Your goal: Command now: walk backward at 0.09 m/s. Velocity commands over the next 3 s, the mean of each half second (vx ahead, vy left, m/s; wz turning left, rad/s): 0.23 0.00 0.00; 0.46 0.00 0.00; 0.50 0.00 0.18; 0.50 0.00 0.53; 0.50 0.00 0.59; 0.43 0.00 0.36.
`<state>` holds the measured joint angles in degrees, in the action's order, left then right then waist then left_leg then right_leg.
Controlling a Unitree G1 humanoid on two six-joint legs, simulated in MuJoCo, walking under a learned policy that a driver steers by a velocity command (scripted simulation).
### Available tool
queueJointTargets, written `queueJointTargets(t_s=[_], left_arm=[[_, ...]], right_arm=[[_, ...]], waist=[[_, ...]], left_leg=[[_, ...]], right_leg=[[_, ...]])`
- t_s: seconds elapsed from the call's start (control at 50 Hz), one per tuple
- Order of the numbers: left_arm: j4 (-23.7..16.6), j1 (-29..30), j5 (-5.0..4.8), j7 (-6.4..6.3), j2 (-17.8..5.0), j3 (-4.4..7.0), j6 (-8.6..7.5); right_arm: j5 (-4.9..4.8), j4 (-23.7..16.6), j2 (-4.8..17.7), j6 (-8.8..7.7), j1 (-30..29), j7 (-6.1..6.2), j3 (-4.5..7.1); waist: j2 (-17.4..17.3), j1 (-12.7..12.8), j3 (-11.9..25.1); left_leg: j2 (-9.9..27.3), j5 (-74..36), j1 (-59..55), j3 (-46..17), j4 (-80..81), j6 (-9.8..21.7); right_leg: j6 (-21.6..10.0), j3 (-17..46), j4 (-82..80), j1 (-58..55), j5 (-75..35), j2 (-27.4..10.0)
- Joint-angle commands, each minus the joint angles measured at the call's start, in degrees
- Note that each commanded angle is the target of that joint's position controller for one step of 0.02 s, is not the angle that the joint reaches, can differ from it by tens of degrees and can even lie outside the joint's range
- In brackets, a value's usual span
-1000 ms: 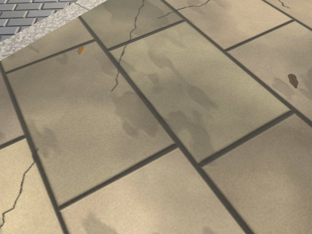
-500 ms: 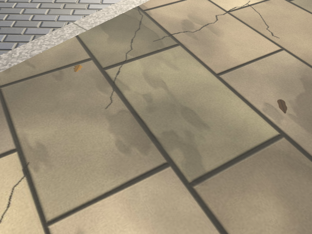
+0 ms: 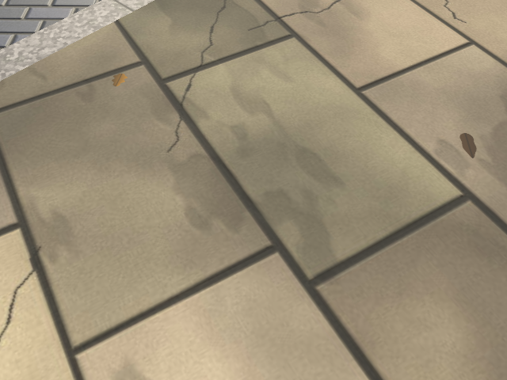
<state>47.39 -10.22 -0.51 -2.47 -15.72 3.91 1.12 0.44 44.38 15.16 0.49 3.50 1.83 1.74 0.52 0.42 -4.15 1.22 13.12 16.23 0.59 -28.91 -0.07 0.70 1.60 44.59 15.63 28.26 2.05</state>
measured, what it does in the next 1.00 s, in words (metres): walks ahead: left foot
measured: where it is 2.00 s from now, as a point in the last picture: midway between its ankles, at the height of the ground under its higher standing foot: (232, 211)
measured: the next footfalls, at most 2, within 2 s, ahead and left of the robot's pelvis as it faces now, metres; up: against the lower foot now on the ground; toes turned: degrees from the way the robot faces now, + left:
left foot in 0.64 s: +0.31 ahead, +0.15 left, +0.00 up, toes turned +4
right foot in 1.20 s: +0.65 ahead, -0.07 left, +0.00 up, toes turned -1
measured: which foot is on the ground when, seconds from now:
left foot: down 0.00-0.16, up 0.18-0.62, down 0.64-1.00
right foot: down 0.00-0.64, up 0.66-1.00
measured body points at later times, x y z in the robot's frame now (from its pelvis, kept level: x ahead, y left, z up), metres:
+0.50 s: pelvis +0.07 -0.01 +0.01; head +0.09 -0.03 +0.46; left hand +0.02 +0.25 -0.12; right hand +0.25 -0.26 -0.11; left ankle +0.22 +0.16 -0.68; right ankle -0.04 -0.12 -0.74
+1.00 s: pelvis +0.33 +0.07 +0.01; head +0.35 +0.07 +0.46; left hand +0.50 +0.33 -0.10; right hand +0.34 -0.20 -0.12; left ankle +0.27 +0.14 -0.74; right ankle +0.52 -0.11 -0.67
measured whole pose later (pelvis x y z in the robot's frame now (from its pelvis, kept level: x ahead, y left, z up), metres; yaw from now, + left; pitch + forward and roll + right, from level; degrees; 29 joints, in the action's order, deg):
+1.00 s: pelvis +0.33 +0.07 +0.01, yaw +1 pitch +1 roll +2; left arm 47.1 -6.5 -0.5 -0.2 -15.7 3.8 -4.4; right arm -0.2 55.6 13.7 -5.4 19.9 -0.5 2.5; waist 2.6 -3.6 -0.8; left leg -4.8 11.3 0.5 3.5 -10.8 4.0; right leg -0.2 2.0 42.5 39.5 -2.3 -8.1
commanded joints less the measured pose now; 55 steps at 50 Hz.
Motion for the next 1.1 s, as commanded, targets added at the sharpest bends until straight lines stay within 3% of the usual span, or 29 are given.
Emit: queueJointTargets(t_s=[0.02, 0.04, 0.06, 0.08, 0.12, 0.14, 0.16, 0.18, 0.2, 0.22, 0.24, 0.28, 0.34, 0.44, 0.54, 0.58, 0.6, 0.62, 0.64, 0.66, 0.68, 0.7, 0.72, 0.74, 0.78, 0.82, 0.88, 0.98, 1.1], left_arm=[[-1.92, -3.77, -0.80, -0.27, -4.37, 1.50, 1.77], [-0.99, -6.18, -0.76, -0.30, -3.51, 1.17, 2.45], [-0.30, -6.04, -0.14, -0.25, -2.36, 0.75, 2.53], [-0.38, -4.81, 0.24, 0.25, -1.14, 0.29, 2.16], [0.43, -6.35, 0.34, 1.55, -2.50, 0.76, 0.91], [1.47, -7.91, 0.37, 1.97, -3.54, 1.13, 0.51], [2.28, -10.58, 0.44, 1.95, -4.60, 1.34, 0.08], [2.97, -15.73, 0.53, 1.23, -8.12, 1.93, -0.37], [2.55, -15.37, 1.62, 2.03, -15.61, 3.45, -1.52], [0.97, -10.20, 2.55, 1.75, -12.45, 2.37, -3.41], [0.72, -6.65, 1.70, 1.36, -9.49, 1.43, -4.72], [0.89, -6.01, 0.08, 1.42, -7.34, 0.90, -5.96], [3.24, -12.32, 0.30, 1.53, -4.38, 0.11, -6.42], [4.62, -16.09, 0.46, 1.14, -6.38, 0.46, -5.64], [6.25, -17.90, -0.59, 1.11, -7.57, 1.05, -5.08], [6.37, -16.97, -0.84, 1.19, -8.31, 1.51, -4.78], [6.15, -15.82, -0.74, 1.21, -9.02, 1.76, -4.60], [5.92, -14.59, -0.52, 1.22, -9.02, 1.77, -4.29], [5.60, -14.72, -0.02, 1.16, -7.78, 1.29, -4.10], [3.75, -16.82, 0.85, 1.22, -4.14, 0.04, -4.25], [3.35, -20.28, 0.02, 1.36, 1.96, -1.66, -5.76], [2.93, -15.31, -1.85, 1.59, -4.66, 0.03, -7.06], [1.55, -11.05, -2.62, 1.80, -6.84, 0.58, -7.83], [1.40, -9.08, -2.01, 1.48, -6.60, 0.64, -8.11], [1.65, -9.69, -0.99, 1.43, -4.76, 0.99, -7.12], [1.75, -10.13, -0.78, 1.50, -3.14, 0.87, -5.93], [-0.59, -4.19, 0.06, 1.41, -3.41, 0.96, -5.24], [-3.85, 6.91, 0.04, 2.54, -1.45, -0.21, -6.23], [-7.73, 15.93, -0.57, 4.76, -1.91, -0.89, -7.16]], right_arm=[[0.04, -1.26, 9.83, 0.10, 2.37, 0.87, 2.54], [-0.38, -1.32, 8.93, -0.03, -1.77, 0.38, 2.38], [-0.50, -0.53, 7.01, -0.19, -2.99, -0.16, 1.95], [-0.85, 0.73, 6.87, 0.12, -2.36, -0.47, 2.01], [-1.53, 1.92, 9.44, 0.67, -1.19, -0.33, 2.82], [-1.45, 2.30, 9.08, 0.56, -0.27, -0.18, 2.77], [-1.10, 2.12, 6.92, 0.19, -0.78, -0.20, 2.14], [-0.25, 0.94, 1.76, -0.39, -2.35, -0.70, 0.72], [-2.19, -2.76, 4.33, -1.51, -8.29, -0.41, 1.64], [-3.69, -2.97, 8.44, -2.65, -9.53, 0.06, 3.00], [-3.43, -1.22, 9.37, -3.13, -5.13, -0.02, 3.61], [-1.31, 1.70, 8.35, -3.66, -1.14, -0.36, 3.96], [-1.23, 2.61, 4.59, -4.45, -1.29, -1.67, 3.44], [-1.45, 0.49, 2.12, -4.94, -7.56, -2.82, 2.21], [-2.12, -1.42, 3.00, -5.40, -10.40, -4.18, 1.63], [-2.17, -1.56, 4.57, -5.69, -8.49, -4.53, 2.00], [-2.10, -1.03, 5.90, -5.78, -5.49, -4.45, 2.58], [-2.13, 0.84, 7.67, -5.79, 1.25, -4.19, 3.69], [-2.40, 4.02, 10.48, -5.69, 11.86, -3.66, 5.22], [-1.33, 5.93, 15.00, -5.47, 21.42, -2.94, 6.33], [-0.94, 6.76, 16.07, -5.78, 23.42, -3.63, 5.99], [-1.12, 6.26, 10.88, -6.30, 18.97, -3.75, 4.41], [-1.24, 5.31, 8.41, -6.53, 13.95, -3.66, 3.65], [-1.02, 4.58, 7.16, -6.60, 9.72, -3.69, 3.24], [0.08, 4.44, 4.90, -6.94, 6.83, -3.88, 2.54], [-0.17, 5.37, 4.75, -7.35, 7.65, -3.78, 2.46], [-0.43, 6.69, 6.65, -7.37, 10.26, -2.89, 2.66], [-0.87, 7.94, 8.07, -6.61, 14.84, -1.85, 2.53], [-1.44, 10.65, 8.85, -4.78, 20.89, -1.43, 2.78]], waist=[[-6.54, -1.36, 11.80], [-6.18, 1.05, 10.03], [-7.61, 1.10, 8.82], [-9.67, 0.45, 7.70], [-11.48, 1.46, 6.46], [-10.05, 2.10, 5.99], [-6.46, 3.38, 4.87], [6.05, 4.70, 5.53], [15.12, 6.22, -1.46], [9.60, 4.07, -7.00], [9.08, 0.97, -7.51], [6.33, 0.22, -4.43], [5.12, 1.63, -0.82], [5.83, 4.25, -2.08], [6.45, 4.30, -4.88], [7.04, 2.44, -4.23], [7.70, 0.41, -2.31], [7.39, -3.42, 1.98], [5.80, -7.87, 9.21], [-4.58, -9.31, 18.57], [-18.31, -6.52, 24.64], [-13.18, -7.00, 17.53], [-10.18, -5.46, 10.47], [-4.85, -3.45, 7.56], [-5.67, -0.32, 5.17], [-5.20, 0.71, 3.98], [-3.10, 0.14, 0.99], [-2.70, -3.29, -0.42], [-2.83, -5.17, -1.63]], left_leg=[[18.81, -47.57, -10.27, -13.40, 5.80, 16.73], [14.85, -29.95, -5.69, -10.31, 8.12, 13.27], [12.27, -14.46, -2.64, -9.34, 10.38, 11.40], [10.54, -0.34, -0.57, -9.32, 12.06, 10.70], [9.04, 16.42, 4.16, -9.49, 12.82, 9.60], [8.25, 21.74, 6.83, -8.88, 11.72, 8.03], [6.18, 24.48, 11.34, -7.25, 6.60, 5.36], [1.38, 22.74, 19.75, -1.28, -11.53, 0.77], [-2.50, 20.63, 29.05, -1.19, -21.74, 0.39], [0.80, 15.55, 30.63, -6.16, -28.06, 1.60], [2.04, 9.48, 31.92, -6.84, -29.51, 2.08], [3.85, 2.36, 31.88, -5.77, -29.01, 2.00], [4.24, -6.02, 30.81, -2.56, -27.56, 0.72], [3.15, -12.44, 26.14, 0.42, -13.33, -1.59], [2.34, -10.53, 20.85, 1.06, -4.28, 0.30], [1.74, -7.63, 17.04, 1.32, -2.04, 2.36], [0.31, -6.39, 12.10, 2.41, -1.47, 3.55], [-1.62, -6.26, 2.78, 3.68, -0.62, 5.04], [-1.81, -6.14, -12.13, 3.28, -1.13, 6.93], [11.40, 2.09, -32.00, -14.79, -0.14, 11.89], [21.10, 16.65, -39.40, -42.29, 11.88, 18.35], [19.69, 19.41, -33.47, -40.74, 15.52, 15.86], [18.31, 14.71, -25.67, -31.83, 15.80, 13.76], [16.10, 7.75, -18.14, -25.31, 16.71, 12.57], [12.49, -0.48, -9.24, -16.99, 19.64, 11.91], [11.08, -5.71, -6.63, -12.72, 21.70, 12.69], [10.76, -12.92, -6.92, -9.17, 23.19, 13.35], [8.45, -16.15, -9.15, -3.96, 23.91, 11.26], [12.64, -21.41, -21.46, -4.24, 18.75, 10.95]], right_leg=[[2.22, 3.82, 19.02, 6.48, 12.26, -1.94], [2.49, 2.52, 11.10, 3.75, 8.15, -3.56], [2.86, 0.48, 3.69, 1.11, 3.59, -3.95], [2.84, -1.53, -1.98, -1.35, -0.71, -3.24], [0.99, -5.93, -12.73, -8.92, -9.84, -0.25], [-0.53, -7.26, -15.37, -12.45, -9.97, 0.93], [-2.52, -3.95, -18.70, -15.76, -5.41, -0.78], [-6.75, 13.59, -27.44, -20.19, 6.21, -13.48], [-16.01, 35.70, -40.07, -10.56, 23.18, -24.56], [-16.85, 37.64, -43.04, -6.95, 23.43, -25.15], [-14.46, 31.85, -42.02, -8.74, 17.86, -22.88], [-10.57, 21.60, -40.74, -14.09, 5.40, -18.45], [-9.85, 12.08, -39.89, -18.14, -9.90, -15.38], [-10.60, 5.50, -40.62, -16.07, -17.58, -14.48], [-10.80, 3.76, -39.59, -16.70, -20.62, -17.21], [-10.05, 3.70, -37.16, -18.40, -25.51, -18.48], [-9.45, 2.95, -33.41, -18.59, -34.87, -18.33], [-8.19, 0.60, -24.87, -17.41, -47.01, -16.50], [-6.36, -1.85, -12.13, -12.01, -50.92, -13.45], [-3.37, -4.15, 9.06, 4.83, -33.33, -8.45], [-1.45, 2.08, 24.21, 19.15, 4.33, 1.44], [-2.47, 7.15, 31.31, 24.91, 2.71, -1.87], [-3.99, 5.17, 31.47, 26.88, -2.71, -5.09], [-4.37, 3.85, 28.75, 24.10, -8.35, -8.12], [-4.18, 3.77, 24.19, 18.21, -13.96, -11.10], [-3.40, 2.91, 21.39, 17.23, -15.30, -11.63], [-1.28, 1.95, 13.74, 23.22, -21.30, -11.96], [-0.68, -1.16, -5.71, 22.26, -34.68, -9.21], [-2.81, -1.55, -15.32, 24.35, -31.44, -6.60]])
